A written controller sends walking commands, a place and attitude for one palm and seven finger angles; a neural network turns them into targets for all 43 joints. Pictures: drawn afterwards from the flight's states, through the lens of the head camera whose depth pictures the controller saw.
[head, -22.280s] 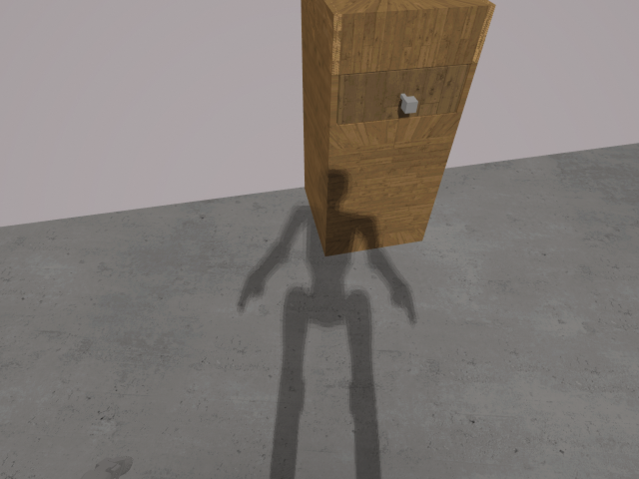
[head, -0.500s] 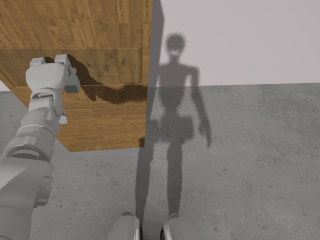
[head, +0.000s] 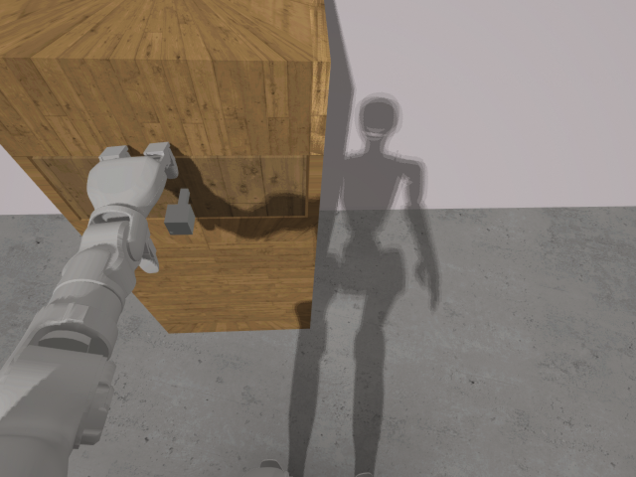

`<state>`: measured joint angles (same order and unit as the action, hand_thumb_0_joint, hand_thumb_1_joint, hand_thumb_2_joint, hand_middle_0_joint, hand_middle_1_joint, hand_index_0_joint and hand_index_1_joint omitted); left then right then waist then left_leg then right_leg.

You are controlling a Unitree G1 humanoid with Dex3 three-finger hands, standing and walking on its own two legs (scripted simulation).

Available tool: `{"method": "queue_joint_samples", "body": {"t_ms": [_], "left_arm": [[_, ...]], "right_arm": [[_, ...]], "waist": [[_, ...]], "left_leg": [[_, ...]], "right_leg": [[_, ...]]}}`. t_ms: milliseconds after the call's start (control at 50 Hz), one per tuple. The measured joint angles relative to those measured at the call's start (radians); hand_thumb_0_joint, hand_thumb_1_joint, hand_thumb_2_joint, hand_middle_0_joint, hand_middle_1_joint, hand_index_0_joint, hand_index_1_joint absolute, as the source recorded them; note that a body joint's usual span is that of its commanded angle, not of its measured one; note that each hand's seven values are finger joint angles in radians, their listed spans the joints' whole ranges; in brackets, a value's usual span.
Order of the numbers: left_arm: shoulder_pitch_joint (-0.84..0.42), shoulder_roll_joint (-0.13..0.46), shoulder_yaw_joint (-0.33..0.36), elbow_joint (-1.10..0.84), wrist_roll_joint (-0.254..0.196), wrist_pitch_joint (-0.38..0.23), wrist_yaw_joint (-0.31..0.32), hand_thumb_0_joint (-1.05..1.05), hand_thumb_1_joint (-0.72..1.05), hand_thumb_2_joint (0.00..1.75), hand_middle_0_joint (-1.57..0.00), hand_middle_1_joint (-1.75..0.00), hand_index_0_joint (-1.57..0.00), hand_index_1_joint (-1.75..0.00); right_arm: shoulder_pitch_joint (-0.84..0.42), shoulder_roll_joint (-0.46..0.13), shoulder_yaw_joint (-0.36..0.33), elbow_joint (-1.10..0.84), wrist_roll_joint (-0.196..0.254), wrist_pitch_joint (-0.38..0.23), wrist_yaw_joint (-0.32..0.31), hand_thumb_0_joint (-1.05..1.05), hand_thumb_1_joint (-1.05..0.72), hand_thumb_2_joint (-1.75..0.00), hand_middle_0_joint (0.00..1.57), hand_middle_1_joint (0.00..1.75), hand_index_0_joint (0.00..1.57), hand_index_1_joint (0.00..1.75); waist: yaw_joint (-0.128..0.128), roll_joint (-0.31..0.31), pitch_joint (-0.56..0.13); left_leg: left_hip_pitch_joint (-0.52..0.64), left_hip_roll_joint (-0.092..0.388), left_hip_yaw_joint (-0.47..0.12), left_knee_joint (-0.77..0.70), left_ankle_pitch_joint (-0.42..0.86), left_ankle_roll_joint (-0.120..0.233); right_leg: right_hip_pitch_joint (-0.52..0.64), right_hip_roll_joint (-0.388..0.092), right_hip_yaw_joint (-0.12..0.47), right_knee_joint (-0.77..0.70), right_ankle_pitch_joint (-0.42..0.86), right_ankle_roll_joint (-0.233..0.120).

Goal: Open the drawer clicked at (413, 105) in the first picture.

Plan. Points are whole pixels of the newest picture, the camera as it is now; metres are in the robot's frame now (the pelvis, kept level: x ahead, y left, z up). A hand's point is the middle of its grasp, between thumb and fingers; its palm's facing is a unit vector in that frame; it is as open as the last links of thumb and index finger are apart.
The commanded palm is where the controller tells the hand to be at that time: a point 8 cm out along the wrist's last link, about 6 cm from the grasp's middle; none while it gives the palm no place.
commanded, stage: lift the fingers back up to retry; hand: left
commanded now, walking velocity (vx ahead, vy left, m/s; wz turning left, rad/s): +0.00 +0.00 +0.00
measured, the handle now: (181, 209) +0.51 +0.20 -0.04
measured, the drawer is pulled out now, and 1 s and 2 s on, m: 0.00 0.00 0.00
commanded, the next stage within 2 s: re-aim the fingers above the handle in 0.06 s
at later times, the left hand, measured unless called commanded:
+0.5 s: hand (162, 207) +0.47 +0.21 +0.03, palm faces -0.01 -0.04 -1.00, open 13.8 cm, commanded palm +0.44 +0.21 +0.09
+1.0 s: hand (153, 212) +0.46 +0.22 +0.02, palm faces -0.04 -0.03 -1.00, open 13.8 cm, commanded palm +0.44 +0.21 +0.09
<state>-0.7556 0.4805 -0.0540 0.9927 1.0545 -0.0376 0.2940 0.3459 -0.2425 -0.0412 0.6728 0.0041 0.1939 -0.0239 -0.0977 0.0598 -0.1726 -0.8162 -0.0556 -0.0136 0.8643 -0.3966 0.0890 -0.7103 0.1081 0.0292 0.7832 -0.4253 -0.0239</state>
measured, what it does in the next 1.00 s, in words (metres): stands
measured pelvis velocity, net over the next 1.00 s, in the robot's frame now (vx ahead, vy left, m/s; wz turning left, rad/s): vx -0.01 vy -0.02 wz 0.00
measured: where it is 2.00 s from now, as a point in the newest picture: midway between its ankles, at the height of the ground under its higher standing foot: outside the picture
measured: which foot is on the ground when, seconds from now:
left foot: down 0.00-1.00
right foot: down 0.00-1.00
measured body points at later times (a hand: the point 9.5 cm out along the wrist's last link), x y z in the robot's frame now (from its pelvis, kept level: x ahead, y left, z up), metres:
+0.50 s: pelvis +0.00 -0.01 +0.00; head +0.09 -0.01 +0.44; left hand +0.46 +0.21 +0.08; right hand +0.03 -0.28 -0.13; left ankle +0.00 +0.06 -0.70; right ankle -0.04 -0.12 -0.70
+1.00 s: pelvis -0.01 -0.02 +0.00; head +0.08 -0.02 +0.44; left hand +0.45 +0.22 +0.08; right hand +0.02 -0.29 -0.13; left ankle +0.00 +0.06 -0.70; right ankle -0.04 -0.12 -0.70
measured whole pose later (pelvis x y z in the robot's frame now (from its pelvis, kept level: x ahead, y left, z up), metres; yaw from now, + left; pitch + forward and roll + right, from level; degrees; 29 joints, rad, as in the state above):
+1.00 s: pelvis -0.01 -0.02 +0.00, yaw +0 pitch +20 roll -2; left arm -0.74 0.49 -0.04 1.02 1.07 -0.05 0.33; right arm 0.34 -0.25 -0.05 0.67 0.01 0.17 -0.03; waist -0.10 0.05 -0.17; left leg -0.81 -0.05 -0.01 0.84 -0.38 0.07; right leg -0.72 0.11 0.03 0.80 -0.42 -0.05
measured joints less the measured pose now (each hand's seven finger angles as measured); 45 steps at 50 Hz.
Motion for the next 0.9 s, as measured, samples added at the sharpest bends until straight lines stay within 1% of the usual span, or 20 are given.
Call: {"method": "queue_joint_samples", "body": {"t_ms": [80,160,220,300,360,440,500,540,600,640,740,800,860,900], "left_arm": [[0.012,-0.003,0.001,-0.008,0.002,-0.011,-0.016,0.0,-0.49,0.3,-0.32,-1.2,-0.33,-1.21],[0.035,0.0,0.013,-0.024,0.01,-0.036,-0.016,0.0,-0.49,0.3,-0.32,-1.2,-0.32,-1.21],[0.042,0.002,0.005,-0.028,0.014,-0.041,-0.004,0.0,-0.49,0.3,-0.32,-1.2,-0.32,-1.21],[0.03,-0.015,-0.015,-0.033,0.011,-0.039,0.014,0.0,-0.49,0.3,-0.32,-1.2,-0.32,-1.21],[0.016,-0.026,-0.016,-0.03,0.016,-0.037,0.03,0.0,-0.49,0.3,-0.32,-1.2,-0.32,-1.21],[0.004,-0.034,-0.008,-0.018,0.023,-0.013,0.053,0.0,-0.49,0.3,-0.32,-1.2,-0.32,-1.21],[0.005,-0.037,0.0,0.004,0.023,0.015,0.055,0.0,-0.49,0.3,-0.32,-1.2,-0.33,-1.21],[0.006,-0.035,0.001,0.022,0.018,0.035,0.048,0.0,-0.49,0.3,-0.32,-1.2,-0.33,-1.21],[0.013,-0.026,0.004,0.037,0.014,0.042,0.027,0.0,-0.49,0.3,-0.32,-1.2,-0.32,-1.21],[0.019,-0.018,0.003,0.034,0.008,0.034,0.011,0.0,-0.49,0.3,-0.32,-1.2,-0.32,-1.21],[0.026,-0.004,-0.006,0.009,0.008,-0.016,-0.007,0.0,-0.49,0.3,-0.32,-1.2,-0.32,-1.21],[0.026,-0.002,0.0,0.001,0.013,-0.042,0.004,0.0,-0.49,0.3,-0.32,-1.2,-0.32,-1.21],[0.018,0.003,0.013,0.013,0.02,-0.046,0.021,0.0,-0.49,0.3,-0.32,-1.2,-0.32,-1.21],[0.014,0.009,0.02,0.021,0.025,-0.037,0.032,0.0,-0.49,0.3,-0.32,-1.2,-0.32,-1.21]], "right_arm": [[-0.012,0.005,0.002,-0.012,0.001,0.007,-0.001,0.0,-0.9,-0.9,0.21,0.3,0.2,0.3],[-0.021,0.004,0.002,-0.022,0.0,0.012,-0.002,0.0,-0.9,-0.9,0.21,0.3,0.2,0.3],[-0.022,0.002,-0.002,-0.025,-0.001,0.012,-0.001,0.0,-0.9,-0.9,0.21,0.3,0.2,0.3],[-0.021,-0.001,-0.012,-0.015,-0.004,0.006,0.003,0.0,-0.9,-0.9,0.21,0.3,0.2,0.3],[-0.022,-0.001,-0.013,-0.003,-0.007,0.004,0.004,0.0,-0.9,-0.9,0.21,0.3,0.2,0.3],[-0.02,-0.001,-0.013,0.003,-0.009,0.004,0.006,0.0,-0.9,-0.9,0.21,0.3,0.2,0.3],[-0.016,-0.002,-0.008,0.003,-0.006,0.011,0.007,0.0,-0.9,-0.9,0.21,0.3,0.2,0.3],[-0.011,-0.001,-0.004,0.0,-0.002,0.014,0.005,0.0,-0.9,-0.9,0.21,0.3,0.2,0.3],[-0.004,0.001,0.003,-0.005,0.006,0.015,-0.001,0.0,-0.9,-0.9,0.21,0.3,0.2,0.3],[0.002,0.003,0.004,-0.008,0.008,0.011,-0.007,0.0,-0.9,-0.9,0.21,0.3,0.2,0.3],[0.012,0.002,-0.001,-0.006,0.01,-0.005,-0.015,0.0,-0.9,-0.9,0.21,0.3,0.2,0.3],[0.01,-0.003,-0.005,-0.003,0.009,-0.011,-0.016,0.0,-0.9,-0.9,0.21,0.3,0.2,0.3],[0.003,-0.009,-0.005,-0.001,0.007,-0.016,-0.016,0.0,-0.9,-0.9,0.21,0.3,0.2,0.3],[-0.002,-0.011,-0.006,-0.004,0.006,-0.018,-0.015,0.0,-0.9,-0.9,0.21,0.3,0.2,0.3]], "waist": [[0.003,-0.007,0.001],[0.006,-0.01,0.002],[0.009,-0.009,0.004],[0.014,-0.007,0.009],[0.011,-0.008,0.006],[0.003,-0.004,0.0],[0.0,-0.001,-0.005],[-0.003,0.0,-0.004],[-0.007,-0.002,0.001],[-0.008,-0.005,0.006],[-0.007,-0.011,0.011],[-0.007,-0.013,0.008],[-0.01,-0.013,0.005],[-0.011,-0.013,0.005]], "left_leg": [[0.021,0.0,0.003,-0.018,0.003,-0.001],[0.027,0.001,0.006,-0.021,0.002,-0.003],[0.021,-0.001,0.004,-0.017,0.002,-0.005],[0.007,-0.005,-0.006,-0.006,0.002,-0.008],[-0.002,-0.006,-0.008,0.002,0.001,-0.01],[-0.005,-0.003,-0.005,0.004,0.0,-0.014],[0.007,0.002,0.002,-0.005,0.002,-0.015],[0.02,0.004,0.006,-0.014,0.005,-0.016],[0.039,0.007,0.009,-0.031,0.013,-0.018],[0.049,0.008,0.008,-0.04,0.018,-0.02],[0.051,0.008,0.001,-0.045,0.024,-0.024],[0.039,0.008,-0.001,-0.038,0.023,-0.025],[0.025,0.008,0.0,-0.028,0.021,-0.025],[0.015,0.009,0.002,-0.022,0.02,-0.025]], "right_leg": [[0.018,-0.001,0.005,-0.013,0.002,-0.002],[0.021,0.0,0.008,-0.012,0.001,-0.004],[0.015,-0.001,0.005,-0.005,-0.002,-0.006],[0.003,-0.005,-0.007,0.008,-0.008,-0.008],[-0.007,-0.005,-0.011,0.018,-0.011,-0.01],[-0.012,-0.002,-0.008,0.024,-0.011,-0.014],[-0.005,0.001,0.001,0.019,-0.007,-0.015],[0.005,0.003,0.005,0.013,-0.003,-0.017],[0.021,0.005,0.01,0.0,0.005,-0.019],[0.03,0.006,0.01,-0.009,0.01,-0.021],[0.034,0.006,0.002,-0.015,0.015,-0.025],[0.023,0.006,0.0,-0.007,0.013,-0.026],[0.007,0.007,0.0,0.005,0.01,-0.026],[-0.004,0.007,0.001,0.012,0.008,-0.026]]}}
